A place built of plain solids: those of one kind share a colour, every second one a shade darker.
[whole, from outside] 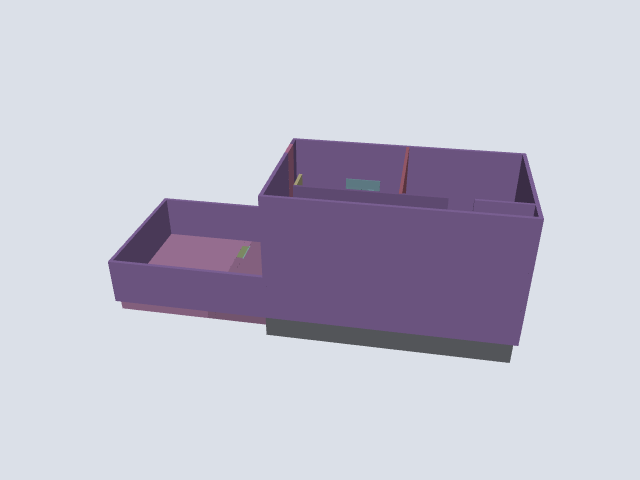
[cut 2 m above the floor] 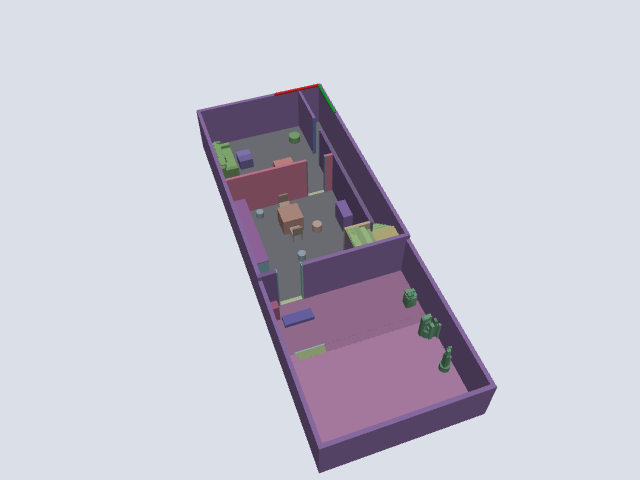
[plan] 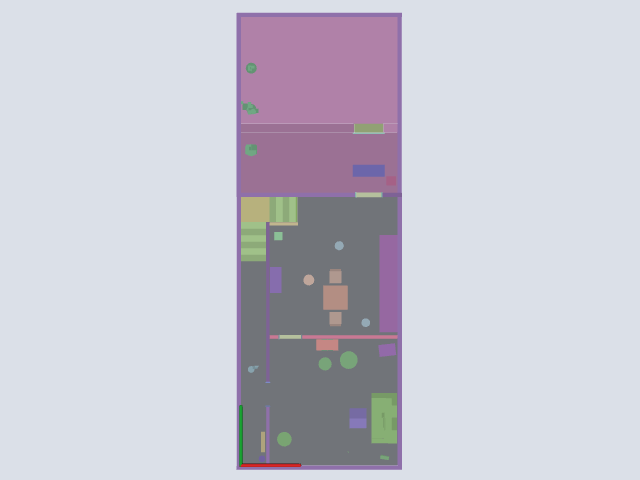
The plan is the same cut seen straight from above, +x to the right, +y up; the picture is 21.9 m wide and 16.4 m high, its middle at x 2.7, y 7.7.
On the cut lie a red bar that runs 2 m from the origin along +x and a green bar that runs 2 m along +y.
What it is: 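A terraced town house, two up and two down, 5.3 m between the party walls, 9.2 m deep; a hall 0.86 m wide; a stair of 12 risers of 212 mm on goings of 223 mm, 0.86 m wide, between walls, up a first flight to a quarter landing in the house's back corner, then a quarter turn and a short second flight along the back wall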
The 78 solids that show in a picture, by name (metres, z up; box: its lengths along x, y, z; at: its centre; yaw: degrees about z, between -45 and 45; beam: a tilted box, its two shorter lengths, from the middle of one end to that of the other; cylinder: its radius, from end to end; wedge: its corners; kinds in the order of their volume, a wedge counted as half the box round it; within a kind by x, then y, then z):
{
 "wall_1": {"box": [0.15, 9.47, 5.2], "at": [-0.07, 4.58, 2.55]},
 "wall_2": {"box": [0.15, 6.3, 1.85], "at": [-0.07, 12.32, 0.88]},
 "wall_3": {"box": [0.12, 2.0, 5.2], "at": [0.92, 1.0, 2.55]},
 "wall_4": {"box": [0.12, 5.45, 5.2], "at": [0.92, 5.58, 2.55]},
 "wall_5": {"box": [4.05, 0.15, 5.2], "at": [1.87, 9.24, 2.55]},
 "wall_6": {"box": [5.65, 0.15, 5.2], "at": [2.67, -0.07, 2.55]},
 "wall_7": {"box": [5.65, 0.15, 1.85], "at": [2.67, 15.39, 0.88]},
 "wall_8": {"box": [0.67, 0.15, 5.2], "at": [5.17, 9.24, 2.55]},
 "wall_9": {"box": [0.15, 9.47, 5.2], "at": [5.42, 4.58, 2.55]},
 "wall_10": {"box": [0.15, 6.3, 1.85], "at": [5.42, 12.32, 0.88]},
 "ground_1": {"box": [3.87, 0.3, 0.5], "at": [1.93, 11.52, -0.25]},
 "ground_2": {"box": [5.35, 2.06, 0.5], "at": [2.67, 10.34, -0.25]},
 "ground_3": {"box": [5.35, 3.65, 0.5], "at": [2.67, 13.49, -0.25]},
 "ground_4": {"box": [0.48, 0.3, 0.5], "at": [5.11, 11.52, -0.25]},
 "tread_1": {"box": [0.86, 0.67, 0.26], "at": [0.43, 7.31, 0.08]},
 "tread_2": {"box": [0.86, 0.67, 0.47], "at": [0.43, 7.53, 0.19]},
 "tread_3": {"box": [0.86, 0.67, 0.69], "at": [0.43, 7.75, 0.29]},
 "tread_4": {"box": [0.86, 0.67, 0.9], "at": [0.43, 7.98, 0.4]},
 "tread_5": {"box": [0.86, 0.67, 1.11], "at": [0.43, 8.2, 0.51]},
 "tread_6": {"box": [0.86, 0.67, 1.32], "at": [0.43, 8.42, 0.61]},
 "tread_7": {"box": [0.67, 0.86, 1.75], "at": [1.31, 8.74, 0.82]},
 "tread_8": {"box": [0.67, 0.86, 1.96], "at": [1.54, 8.74, 0.93]},
 "tread_9": {"box": [0.51, 0.86, 2.17], "at": [1.68, 8.74, 1.04]},
 "tread_10": {"box": [0.28, 0.86, 2.38], "at": [1.79, 8.74, 1.14]},
 "kitchen_run_units_1": {"box": [0.6, 3.32, 0.91], "at": [5.05, 6.21, 0.41]},
 "bedroom_front_wall_1": {"box": [4.43, 0.12, 2.7], "at": [3.13, 4.51, 3.8]},
 "slotfit_sofa_1": {"box": [0.49, 1.4, 0.54], "at": [4.71, 1.62, 0.22]},
 "slotfit_sofa_2": {"box": [0.67, 0.17, 0.7], "at": [4.79, 0.84, 0.3]},
 "slotfit_sofa_3": {"box": [0.67, 0.17, 0.7], "at": [4.79, 2.38, 0.3]},
 "slotfit_sofa_4": {"box": [0.23, 1.38, 0.9], "at": [5.04, 1.61, 0.4]},
 "slotfit_sofa_5": {"box": [0.42, 0.42, 0.85], "at": [5.12, 1.41, 0.38]},
 "slotfit_sofa_6": {"box": [0.42, 0.42, 0.85], "at": [5.12, 1.83, 0.38]},
 "slotfit_sofa_7": {"box": [0.33, 0.45, 0.85], "at": [5.17, 0.97, 0.38]},
 "slotfit_sofa_8": {"box": [0.33, 0.42, 0.85], "at": [5.17, 2.26, 0.38]},
 "quarter_landing_1": {"box": [0.98, 0.86, 1.54], "at": [0.49, 8.74, 0.72]},
 "kitchen_wall_1": {"box": [0.3, 0.12, 2.5], "at": [1.13, 4.39, 1.2]},
 "kitchen_wall_2": {"box": [3.25, 0.12, 2.5], "at": [3.72, 4.39, 1.2]},
 "south_wall_1": {"box": [0.97, 0.12, 5.2], "at": [1.46, 8.25, 2.55]},
 "storage_fill_1": {"box": [0.75, 0.38, 1.93], "at": [2.95, 4.12, 0.97]},
 "kitchen_table_1": {"box": [0.84, 0.84, 0.79], "at": [3.23, 5.73, 0.35]},
 "back_wall_over_door_1": {"box": [0.95, 0.15, 2.74], "at": [4.37, 9.24, 3.78]},
 "slotfit_kitchen_wall_table_1": {"box": [0.4, 0.89, 0.9], "at": [1.19, 6.33, 0.4]},
 "clutter_front_1": {"cylinder": 0.22, "from": [2.87, 3.47, -0.05], "to": [2.87, 3.47, 0.57]},
 "clutter_front_2": {"cylinder": 0.3, "from": [3.68, 3.6, -0.05], "to": [3.68, 3.6, 0.35]},
 "slotfit_low_table_1": {"box": [0.58, 0.34, 0.52], "at": [4.0, 1.44, 0.21]},
 "slotfit_low_table_2": {"box": [0.58, 0.35, 0.52], "at": [4.0, 1.78, 0.21]},
 "own_plant_yard_1": {"box": [0.1, 0.1, 0.84], "at": [0.03, 12.39, 0.37]},
 "own_plant_yard_2": {"box": [0.12, 0.17, 0.84], "at": [0.29, 12.33, 0.37]},
 "own_plant_yard_3": {"cylinder": 0.19, "from": [0.35, 13.57, -0.05], "to": [0.35, 13.57, 0.26]},
 "own_plant_yard_4": {"cylinder": 0.17, "from": [0.36, 12.18, -0.05], "to": [0.36, 12.18, 0.37]},
 "own_plant_yard_5": {"box": [0.12, 0.2, 0.99], "at": [0.4, 13.58, 0.45]},
 "own_plant_yard_6": {"box": [0.2, 0.3, 0.62], "at": [0.45, 10.79, 0.26]},
 "own_plant_yard_7": {"box": [0.12, 0.15, 1.05], "at": [0.54, 12.11, 0.48]},
 "yard_feature_fill_1": {"box": [1.0, 0.3, 0.4], "at": [4.37, 11.52, -0.2]},
 "box_cardboard_1": {"box": [0.57, 0.41, 0.39], "at": [5.0, 3.94, 0.14], "yaw": 6.5},
 "yard_step_1": {"box": [1.09, 0.41, 0.2], "at": [4.37, 10.07, 0.05]},
 "own_bin_1": {"box": [0.33, 0.32, 0.81], "at": [5.13, 9.72, 0.36]},
 "kitchen_run_worktop_1": {"box": [0.62, 3.32, 0.04], "at": [5.04, 6.21, 0.88]},
 "bedstead_upper_1": {"box": [0.05, 1.45, 1.07], "at": [5.28, 6.28, 3.03]},
 "slotfit_chair_1": {"cylinder": 0.25, "from": [1.48, 0.89, -0.05], "to": [1.48, 0.89, 0.3]},
 "radiator_1": {"box": [0.14, 0.7, 0.6], "at": [0.75, 0.8, 0.42]},
 "clutter_kitchen_1": {"cylinder": 0.15, "from": [3.36, 7.5, -0.05], "to": [3.36, 7.5, 0.33]},
 "clutter_kitchen_2": {"cylinder": 0.15, "from": [4.26, 4.87, -0.05], "to": [4.26, 4.87, 0.3]},
 "own_basket_passage_1": {"cylinder": 0.19, "from": [2.32, 6.33, -0.05], "to": [2.32, 6.33, 0.37]},
 "under_head_face_1": {"box": [0.02, 0.86, 2.5], "at": [1.94, 8.74, 1.2]},
 "side_chair_1": {"box": [0.38, 0.08, 0.38], "at": [3.23, 4.79, 0.65]},
 "side_chair_2": {"box": [0.42, 0.42, 0.04], "at": [3.23, 5.03, 0.43]},
 "side_chair_3": {"box": [0.42, 0.42, 0.04], "at": [3.23, 6.43, 0.43]},
 "side_chair_4": {"box": [0.38, 0.08, 0.38], "at": [3.23, 6.67, 0.65]},
 "doorframe_back_1": {"box": [0.042, 0.19, 2.15], "at": [3.92, 9.24, 1.02]},
 "doorframe_back_2": {"box": [0.042, 0.19, 2.15], "at": [4.81, 9.24, 1.02]},
 "doorframe_kitchen_1": {"box": [0.045, 0.16, 2.15], "at": [1.3, 4.39, 1.02]},
 "doorframe_kitchen_2": {"box": [0.045, 0.16, 2.15], "at": [2.07, 4.39, 1.02]},
 "own_bin_waste_kitchen_1": {"box": [0.29, 0.29, 0.37], "at": [1.28, 7.83, 0.13]},
 "yard_feature_wall_1": {"box": [1.1, 0.05, 0.4], "at": [4.37, 11.34, -0.2]},
 "threshold_1": {"box": [0.82, 0.13, 0.07], "at": [1.69, 4.39, -0.01]},
 "threshold_2": {"box": [0.93, 0.16, 0.08], "at": [4.37, 9.24, -0.01]},
 "doorframe_front_room_1": {"box": [0.16, 0.045, 2.15], "at": [0.92, 2.02, 1.02]}
}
